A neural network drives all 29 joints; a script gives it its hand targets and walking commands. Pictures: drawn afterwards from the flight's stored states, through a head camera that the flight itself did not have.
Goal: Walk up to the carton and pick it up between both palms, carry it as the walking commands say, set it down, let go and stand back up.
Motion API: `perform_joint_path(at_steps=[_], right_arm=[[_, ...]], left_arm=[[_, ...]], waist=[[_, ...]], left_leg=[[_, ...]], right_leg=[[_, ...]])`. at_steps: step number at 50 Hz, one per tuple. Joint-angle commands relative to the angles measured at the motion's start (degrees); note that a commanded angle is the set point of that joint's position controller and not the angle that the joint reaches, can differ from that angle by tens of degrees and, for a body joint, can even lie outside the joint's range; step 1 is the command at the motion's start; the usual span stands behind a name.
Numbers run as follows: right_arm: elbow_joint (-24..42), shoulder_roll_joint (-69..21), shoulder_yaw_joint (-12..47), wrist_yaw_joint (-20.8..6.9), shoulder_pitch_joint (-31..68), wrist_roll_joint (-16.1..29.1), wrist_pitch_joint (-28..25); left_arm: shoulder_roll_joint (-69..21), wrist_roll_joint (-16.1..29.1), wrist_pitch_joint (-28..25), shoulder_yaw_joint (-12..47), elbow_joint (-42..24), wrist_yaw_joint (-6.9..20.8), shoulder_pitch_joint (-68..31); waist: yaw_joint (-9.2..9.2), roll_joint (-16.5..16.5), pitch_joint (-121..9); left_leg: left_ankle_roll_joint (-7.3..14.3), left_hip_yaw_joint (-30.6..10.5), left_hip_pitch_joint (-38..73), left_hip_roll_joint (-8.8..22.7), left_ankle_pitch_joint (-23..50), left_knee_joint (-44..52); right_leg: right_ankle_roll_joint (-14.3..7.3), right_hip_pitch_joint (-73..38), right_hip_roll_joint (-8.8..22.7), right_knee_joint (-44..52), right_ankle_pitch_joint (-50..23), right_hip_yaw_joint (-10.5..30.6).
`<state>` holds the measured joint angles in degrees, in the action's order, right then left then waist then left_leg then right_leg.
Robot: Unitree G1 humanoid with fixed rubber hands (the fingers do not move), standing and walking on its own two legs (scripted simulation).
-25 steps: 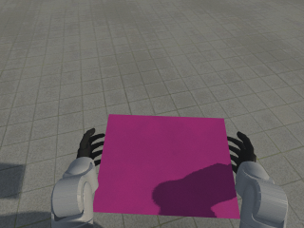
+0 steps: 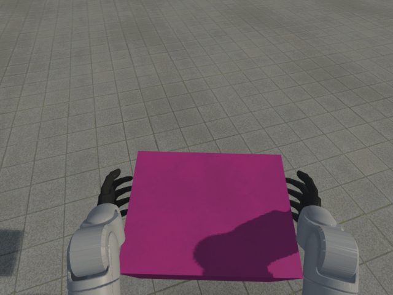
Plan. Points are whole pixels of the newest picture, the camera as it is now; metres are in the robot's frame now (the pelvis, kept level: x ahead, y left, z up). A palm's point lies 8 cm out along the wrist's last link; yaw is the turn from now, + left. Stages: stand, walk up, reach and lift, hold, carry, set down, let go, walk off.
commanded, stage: carry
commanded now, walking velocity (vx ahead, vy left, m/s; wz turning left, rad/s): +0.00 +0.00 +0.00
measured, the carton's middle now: (207, 219) +0.26 -0.01 +0.00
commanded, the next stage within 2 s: hold in 1.76 s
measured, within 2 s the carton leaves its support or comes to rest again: neither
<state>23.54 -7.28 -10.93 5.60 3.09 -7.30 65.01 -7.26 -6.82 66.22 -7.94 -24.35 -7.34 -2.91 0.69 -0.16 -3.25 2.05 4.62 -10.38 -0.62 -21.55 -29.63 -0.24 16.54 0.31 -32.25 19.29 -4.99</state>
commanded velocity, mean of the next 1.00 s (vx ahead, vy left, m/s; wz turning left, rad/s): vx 0.00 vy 0.00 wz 0.00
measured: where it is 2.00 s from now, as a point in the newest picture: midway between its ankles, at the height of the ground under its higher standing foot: outside the picture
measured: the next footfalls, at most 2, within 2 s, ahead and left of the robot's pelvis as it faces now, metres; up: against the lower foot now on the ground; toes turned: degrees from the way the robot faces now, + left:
none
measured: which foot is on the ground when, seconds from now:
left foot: down 0.00-1.00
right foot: down 0.00-1.00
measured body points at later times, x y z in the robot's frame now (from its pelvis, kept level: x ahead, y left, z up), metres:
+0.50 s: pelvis +0.00 +0.00 +0.00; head +0.00 +0.01 +0.45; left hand +0.26 +0.19 +0.06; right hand +0.27 -0.18 +0.07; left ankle -0.07 +0.09 -0.73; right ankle -0.01 -0.10 -0.73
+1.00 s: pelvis -0.04 +0.00 +0.00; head -0.07 +0.01 +0.45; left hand +0.22 +0.19 +0.05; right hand +0.24 -0.17 +0.06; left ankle -0.07 +0.09 -0.73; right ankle -0.01 -0.10 -0.73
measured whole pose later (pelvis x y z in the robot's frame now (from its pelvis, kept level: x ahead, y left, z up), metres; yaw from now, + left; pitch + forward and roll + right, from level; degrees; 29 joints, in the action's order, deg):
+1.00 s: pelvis -0.04 +0.00 +0.00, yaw +2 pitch +2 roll +0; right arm 5.9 -7.5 -14.1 4.0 7.8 -11.4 55.6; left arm -7.4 -10.3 56.0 -10.6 -5.5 -5.1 -7.8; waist -0.7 -0.8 -5.9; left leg 2.5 3.7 -13.9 -1.2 -17.6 -29.7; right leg -1.5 18.6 1.2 -29.6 12.6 -5.6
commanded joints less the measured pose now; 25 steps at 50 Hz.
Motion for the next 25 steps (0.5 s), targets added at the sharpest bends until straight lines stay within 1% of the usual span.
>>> perform_joint_path(at_steps=[1, 2, 3, 4, 5, 6, 7, 8, 9, 10, 11, 12, 13, 14, 15, 16, 17, 18, 19, 20, 21, 22, 23, 24, 25], right_arm=[[7.6, -44.1, 42.7, -12.2, 28.7, 20.9, -1.3], [16.1, -49.2, 48.0, -11.9, 30.8, 24.2, 0.1], [4.3, -42.8, 42.0, -11.9, 27.9, 20.2, 0.4], [13.6, -48.6, 47.3, -12.2, 28.0, 24.2, 0.6], [12.6, -48.5, 46.6, -11.9, 27.9, 23.7, 0.7], [13.6, -47.8, 46.9, -11.8, 27.8, 24.3, 0.9], [2.7, -43.5, 41.4, -11.9, 26.6, 20.3, 0.3], [8.1, -45.7, 44.3, -12.1, 25.9, 23.0, 0.8], [9.2, -45.1, 43.9, -11.9, 23.1, 22.4, 0.8], [-8.5, -38.2, 36.1, -11.9, 21.0, 16.5, 0.4], [1.8, -40.3, 39.3, -12.2, 25.6, 19.1, -0.9], [7.9, -44.1, 42.6, -12.4, 29.6, 21.3, -1.6], [-3.1, -41.8, 37.5, -12.7, 27.0, 17.5, -2.5], [9.8, -49.4, 44.1, -12.4, 28.7, 22.7, -2.5], [7.6, -48.7, 43.9, -12.6, 25.4, 22.6, -2.0], [6.0, -47.5, 43.1, -12.8, 27.7, 22.0, -2.3], [5.9, -45.6, 42.9, -12.8, 28.9, 22.1, -2.4], [5.5, -44.7, 42.0, -12.4, 25.3, 20.9, -2.2], [5.7, -45.9, 42.2, -12.2, 26.2, 21.2, -2.1], [6.0, -45.6, 43.2, -12.6, 27.4, 22.2, -1.9], [9.3, -48.7, 44.7, -12.5, 26.2, 22.8, -1.7], [3.0, -45.4, 41.0, -12.6, 24.8, 20.3, -1.7], [4.4, -45.4, 42.4, -12.6, 27.1, 20.8, -1.6], [-4.5, -41.0, 37.3, -12.6, 23.1, 16.8, -2.0], [-3.2, -39.5, 37.6, -12.8, 25.5, 17.1, -2.8]], left_arm=[[-46.6, 19.9, -2.4, 40.4, -2.1, 12.8, -24.9], [-51.7, 23.8, -2.2, 45.7, -11.9, 12.5, -29.9], [-45.0, 19.9, -2.3, 39.7, -2.0, 12.3, -28.8], [-49.8, 23.4, -2.0, 44.5, -12.2, 12.3, -28.8], [-49.6, 23.5, -1.8, 44.6, -12.3, 12.2, -28.8], [-48.3, 22.9, -1.5, 44.3, -13.7, 12.0, -28.4], [-44.4, 20.0, -1.6, 39.5, -2.6, 12.4, -27.5], [-45.2, 21.5, -1.2, 43.2, -9.4, 11.8, -27.4], [-45.5, 22.7, -1.2, 44.1, -11.4, 12.2, -26.0], [-37.9, 16.9, -2.0, 35.6, 3.5, 11.8, -25.7], [-41.8, 18.0, -2.5, 38.1, -1.0, 12.1, -25.1], [-46.0, 19.9, -3.3, 40.1, -4.2, 12.6, -27.3], [-43.5, 17.6, -4.6, 36.8, 2.9, 12.9, -28.8], [-50.4, 23.1, -4.5, 44.2, -9.9, 12.8, -30.2], [-48.8, 22.4, -4.3, 43.9, -10.0, 12.5, -29.0], [-48.2, 21.1, -4.5, 42.3, -7.2, 12.6, -30.6], [-46.3, 19.3, -4.4, 40.1, -4.5, 12.4, -27.0], [-46.4, 19.8, -4.1, 39.9, -3.6, 12.5, -25.4], [-46.9, 20.8, -4.2, 42.2, -6.7, 12.4, -29.0], [-45.7, 20.3, -4.0, 41.2, -6.0, 12.6, -27.2], [-49.3, 23.4, -3.9, 45.3, -11.3, 12.8, -29.2], [-45.8, 21.1, -4.0, 41.5, -5.5, 13.1, -28.3], [-46.0, 21.1, -3.9, 41.7, -5.3, 13.0, -28.9], [-41.8, 18.5, -4.3, 38.0, 1.2, 13.4, -28.7], [-41.8, 16.8, -4.8, 36.7, 4.6, 13.1, -26.1]], waist=[[-1.01, 0.4, -19.4], [-0.59, -8.7, -19.5], [-0.18, -9.8, -20.1], [-0.15, -10.2, -22.7], [-0.08, -6.9, -21.6], [-0.27, -3.9, -21.8], [-0.70, -1.3, -21.3], [-0.83, 2.9, -21.0], [-0.76, 3.8, -21.4], [-0.72, 6.0, -19.5], [-0.95, 4.4, -19.1], [-0.95, -0.3, -21.0], [-0.78, -0.6, -20.6], [-0.88, -1.9, -22.7], [-0.67, -0.6, -24.1], [-0.73, -0.7, -23.2], [-0.72, -0.9, -23.3], [-0.87, -3.3, -22.3], [-0.62, -1.3, -23.1], [-0.77, -2.0, -22.9], [-0.84, -1.5, -23.1], [-0.90, 2.1, -24.6], [-0.85, 1.2, -21.1], [-0.86, 2.3, -20.2], [-0.94, 2.1, -19.2]], left_leg=[[1.8, -3.4, -0.8, 7.1, 33.0, -4.7], [-0.1, -3.9, -3.9, 5.4, 15.6, -5.9], [-0.9, -5.3, -6.7, 5.5, 8.2, -3.5], [-1.1, -4.8, -4.7, 5.5, 7.7, -1.4], [-0.7, -5.2, -2.4, 5.7, 13.7, -1.2], [-0.4, -4.7, -1.2, 5.5, 21.7, -0.3], [-0.4, -4.2, -0.7, 5.7, 26.6, 0.5], [0.5, -5.7, 3.0, 6.3, 37.8, 0.2], [0.7, -5.3, 4.3, 7.0, 44.3, -1.1], [1.0, -6.0, 4.8, 8.0, 45.3, -2.1], [1.2, -6.0, 4.4, 7.9, 45.3, -1.5], [1.1, -5.5, 3.1, 7.7, 40.4, -2.4], [1.2, -5.4, 2.4, 8.1, 42.1, -2.6], [1.2, -7.2, 2.1, 7.9, 42.9, -3.4], [0.0, -3.8, 3.2, 6.7, 39.7, -4.0], [0.5, -5.9, 0.1, 6.7, 37.5, -4.3], [0.4, -5.6, 1.6, 6.6, 36.1, -3.2], [0.3, -5.7, -0.4, 6.5, 39.0, -2.4], [-0.1, -4.2, 2.2, 6.8, 39.5, -2.7], [0.1, -4.4, 2.8, 6.6, 37.4, -2.3], [0.0, -5.7, 2.5, 6.9, 32.6, -0.1], [0.8, -6.5, 2.9, 7.0, 34.4, -1.5], [0.3, -5.3, 4.7, 7.2, 32.5, -0.8], [1.3, -7.7, 1.3, 7.4, 30.9, 0.9], [0.8, -6.3, 1.3, 7.4, 34.3, -0.2]], right_leg=[[-1.8, -17.9, 6.2, 6.2, -35.1, 4.7], [-6.4, -18.5, 11.4, 2.0, -56.9, 11.4], [-8.3, -19.7, 13.5, 0.9, -57.9, 12.6], [-7.7, -20.9, 13.1, -0.1, -55.9, 10.7], [-7.0, -17.5, 11.7, 1.0, -52.2, 10.0], [-5.7, -17.2, 10.3, -1.2, -50.4, 8.3], [-4.8, -16.3, 8.8, -1.6, -47.2, 6.9], [-3.4, -12.6, 8.1, -2.3, -41.1, 5.7], [-2.8, -11.3, 6.9, -3.1, -37.0, 5.0], [-3.3, -8.5, 6.6, -1.4, -32.4, 6.0], [-3.2, -9.8, 6.3, -0.3, -31.9, 5.5], [-3.2, -12.5, 6.8, -0.5, -35.1, 5.1], [-3.5, -12.9, 7.0, -1.5, -36.9, 5.4], [-3.4, -15.1, 6.8, -1.5, -40.7, 5.0], [-3.8, -15.0, 7.7, -2.5, -47.0, 5.8], [-3.6, -16.7, 7.7, -2.5, -46.6, 5.7], [-4.0, -14.9, 8.0, -2.2, -46.9, 6.3], [-3.6, -16.7, 7.4, -3.1, -48.5, 5.6], [-3.4, -15.4, 7.2, -3.2, -46.0, 5.1], [-3.8, -15.2, 7.2, -2.6, -45.6, 5.7], [-3.5, -14.1, 7.6, -1.6, -39.7, 5.3], [-3.7, -13.5, 8.2, -1.0, -38.5, 6.5], [-3.5, -9.3, 7.7, 0.2, -36.3, 6.1], [-3.3, -9.6, 8.0, 0.6, -29.0, 5.9], [-3.2, -10.1, 7.4, -0.3, -31.0, 6.1]])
